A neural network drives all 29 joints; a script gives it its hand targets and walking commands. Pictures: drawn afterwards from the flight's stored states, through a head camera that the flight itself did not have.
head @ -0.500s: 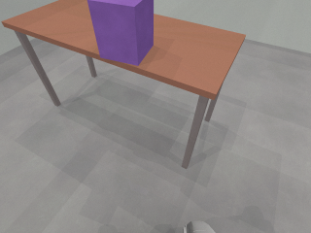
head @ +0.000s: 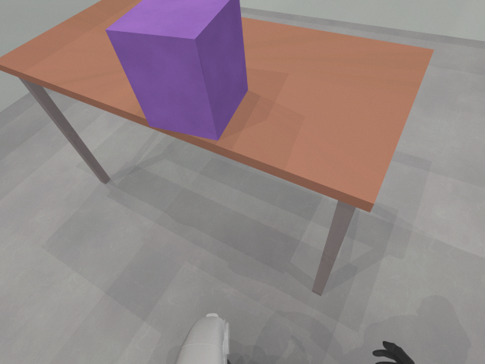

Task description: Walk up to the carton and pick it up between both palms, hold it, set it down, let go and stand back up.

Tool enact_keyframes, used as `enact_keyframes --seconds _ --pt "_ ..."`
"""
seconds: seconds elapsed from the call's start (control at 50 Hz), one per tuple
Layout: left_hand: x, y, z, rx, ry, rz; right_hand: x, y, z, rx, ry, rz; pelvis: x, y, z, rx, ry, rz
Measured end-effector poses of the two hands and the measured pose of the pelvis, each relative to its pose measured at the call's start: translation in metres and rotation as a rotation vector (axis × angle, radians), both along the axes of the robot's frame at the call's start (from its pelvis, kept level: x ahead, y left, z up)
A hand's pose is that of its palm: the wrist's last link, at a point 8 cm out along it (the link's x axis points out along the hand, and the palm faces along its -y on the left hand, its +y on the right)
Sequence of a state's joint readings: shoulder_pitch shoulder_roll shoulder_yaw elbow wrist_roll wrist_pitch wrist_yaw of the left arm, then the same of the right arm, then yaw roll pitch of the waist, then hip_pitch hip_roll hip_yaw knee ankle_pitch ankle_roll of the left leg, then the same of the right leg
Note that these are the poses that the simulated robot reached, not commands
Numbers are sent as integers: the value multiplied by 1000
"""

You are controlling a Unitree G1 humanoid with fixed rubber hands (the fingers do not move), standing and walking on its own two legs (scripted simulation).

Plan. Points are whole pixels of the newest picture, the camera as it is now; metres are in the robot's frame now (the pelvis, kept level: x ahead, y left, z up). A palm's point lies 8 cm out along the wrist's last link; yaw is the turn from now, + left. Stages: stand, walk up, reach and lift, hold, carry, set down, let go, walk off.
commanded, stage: walk up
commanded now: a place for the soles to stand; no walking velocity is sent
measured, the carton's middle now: (189, 65) +0.72 +0.17 +0.09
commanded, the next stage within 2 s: none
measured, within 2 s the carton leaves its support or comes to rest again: neither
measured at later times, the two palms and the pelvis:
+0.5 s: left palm (83, 299) +0.24 +0.38 -0.12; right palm (337, 345) +0.17 -0.12 -0.12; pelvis +0.15 +0.13 +0.00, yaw -1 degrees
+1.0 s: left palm (31, 294) +0.25 +0.50 -0.13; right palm (271, 280) +0.29 -0.01 -0.15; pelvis +0.21 +0.25 -0.02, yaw -4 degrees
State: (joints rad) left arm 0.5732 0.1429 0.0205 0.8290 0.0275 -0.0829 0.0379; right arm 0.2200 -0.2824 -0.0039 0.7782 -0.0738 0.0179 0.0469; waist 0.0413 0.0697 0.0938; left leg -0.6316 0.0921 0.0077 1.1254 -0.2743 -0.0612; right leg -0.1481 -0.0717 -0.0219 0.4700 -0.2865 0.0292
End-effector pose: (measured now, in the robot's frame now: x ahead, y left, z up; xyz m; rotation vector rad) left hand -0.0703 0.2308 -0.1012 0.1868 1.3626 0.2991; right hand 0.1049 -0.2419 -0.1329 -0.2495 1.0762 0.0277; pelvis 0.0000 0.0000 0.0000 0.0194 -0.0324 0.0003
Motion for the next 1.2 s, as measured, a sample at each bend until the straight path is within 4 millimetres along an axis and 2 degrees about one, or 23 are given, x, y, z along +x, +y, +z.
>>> enact_keyframes --seconds 0.04,0.1,0.18,0.22,0.28,0.4,0.44,0.5,0.56,0.62,0.66,0.72,0.8,0.88,0.98,1.04,1.08,1.12,1.2 --pt "9 8 -2 -8 22 0 30 15 3 12 -32 4 16 10 -1 -7 3 3" --pt "36 28 -12 -15 12 -7 75 43 5 27 -73 30 40 26 -7 -29 4 8" --pt "86 65 -37 -29 -29 -26 127 83 2 15 -124 53 76 58 -23 -66 2 11" --pt "116 87 -52 -36 -42 -55 141 100 0 5 -139 36 90 73 -30 -46 -5 21" --pt "165 109 -52 -41 -91 -81 136 112 4 -3 -116 -35 105 91 -25 -64 -20 1" --pt "258 134 -24 -38 -222 -200 89 113 18 -52 8 -201 132 118 -2 -82 -32 -12" --pt "282 141 -20 -30 -257 -221 75 114 16 -66 63 -219 140 124 -1 -77 -30 -13" --pt "307 147 -20 -21 -279 -233 62 119 11 -70 123 -243 151 131 -3 -61 -31 -20" --pt "322 147 -24 -12 -279 -239 61 126 1 -59 158 -243 161 137 -9 -41 -31 -33" --pt "328 146 -30 2 -265 -237 72 135 -16 -34 176 -224 173 142 -18 -22 -29 -50" --pt "326 147 -32 9 -249 -226 84 142 -26 -18 184 -198 179 147 -22 -40 -28 -61" --pt "316 156 -29 27 -219 -190 105 157 -29 -2 187 -149 185 155 -20 -36 -22 -57" --pt "303 178 -19 52 -169 -139 134 171 -22 3 168 -111 193 172 -11 -9 -13 -58" --pt "297 208 -11 59 -145 -130 162 187 -16 0 121 -111 200 197 -7 -1 -4 -64" --pt "312 260 -21 39 -147 -164 184 224 -19 -8 79 -136 210 238 -16 -17 8 -68" --pt "331 297 -41 20 -153 -197 186 253 -21 -33 60 -160 215 263 -29 -17 1 -64" --pt "344 312 -47 13 -158 -208 181 271 -14 -35 60 -181 218 273 -27 -18 -2 -78" --pt "357 318 -46 0 -164 -223 174 281 -3 -40 62 -222 222 280 -21 -40 6 -80" --pt "378 316 -39 -47 -182 -262 160 293 12 -66 84 -256 227 293 -7 -53 26 -79"
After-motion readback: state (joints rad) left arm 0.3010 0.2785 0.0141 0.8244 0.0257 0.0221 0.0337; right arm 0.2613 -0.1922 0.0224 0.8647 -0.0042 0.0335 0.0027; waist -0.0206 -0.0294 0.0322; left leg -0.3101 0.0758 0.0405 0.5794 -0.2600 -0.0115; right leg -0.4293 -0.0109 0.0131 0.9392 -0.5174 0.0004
